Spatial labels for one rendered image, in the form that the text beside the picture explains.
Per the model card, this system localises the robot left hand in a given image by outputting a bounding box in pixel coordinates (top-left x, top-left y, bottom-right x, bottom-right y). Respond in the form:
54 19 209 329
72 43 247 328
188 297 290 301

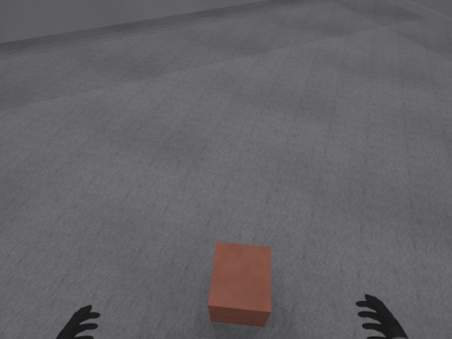
56 305 100 339

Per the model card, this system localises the carton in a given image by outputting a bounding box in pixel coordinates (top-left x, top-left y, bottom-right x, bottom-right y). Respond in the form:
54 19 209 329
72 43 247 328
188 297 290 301
208 242 271 327

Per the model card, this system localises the robot right hand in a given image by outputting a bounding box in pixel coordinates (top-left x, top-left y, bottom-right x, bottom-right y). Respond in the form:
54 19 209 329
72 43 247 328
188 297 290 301
356 295 408 339

